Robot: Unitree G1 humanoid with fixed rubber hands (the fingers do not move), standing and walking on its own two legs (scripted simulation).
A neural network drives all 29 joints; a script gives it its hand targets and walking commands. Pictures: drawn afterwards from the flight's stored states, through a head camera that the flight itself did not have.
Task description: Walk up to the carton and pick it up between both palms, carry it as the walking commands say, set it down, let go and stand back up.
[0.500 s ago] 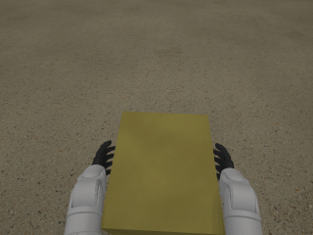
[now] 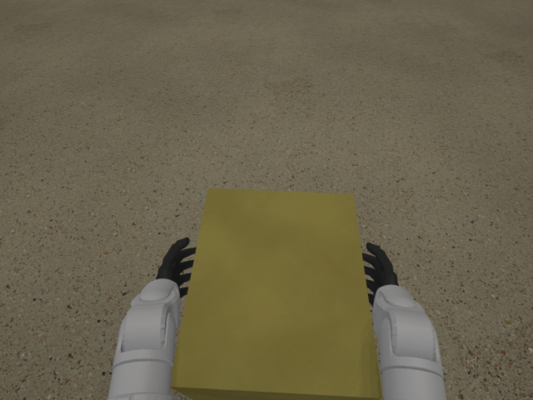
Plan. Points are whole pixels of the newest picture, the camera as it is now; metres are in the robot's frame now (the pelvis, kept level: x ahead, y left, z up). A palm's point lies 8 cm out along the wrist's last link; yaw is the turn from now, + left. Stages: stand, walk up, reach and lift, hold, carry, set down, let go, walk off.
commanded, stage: hold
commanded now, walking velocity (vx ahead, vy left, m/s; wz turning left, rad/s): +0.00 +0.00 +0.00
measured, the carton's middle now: (275, 308) +0.28 +0.00 -0.04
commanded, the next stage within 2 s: carry in 0.18 s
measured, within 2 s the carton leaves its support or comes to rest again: neither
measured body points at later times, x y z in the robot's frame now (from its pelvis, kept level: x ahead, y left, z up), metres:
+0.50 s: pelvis -0.02 +0.08 -0.04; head -0.04 +0.09 +0.41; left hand +0.21 +0.30 +0.05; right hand +0.29 -0.02 +0.06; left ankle +0.01 +0.18 -0.75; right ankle +0.03 -0.11 -0.73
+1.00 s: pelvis -0.10 +0.20 -0.02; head -0.10 +0.17 +0.43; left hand -0.01 +0.47 +0.09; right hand +0.20 +0.22 +0.08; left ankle -0.18 +0.38 -0.69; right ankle +0.02 +0.04 -0.75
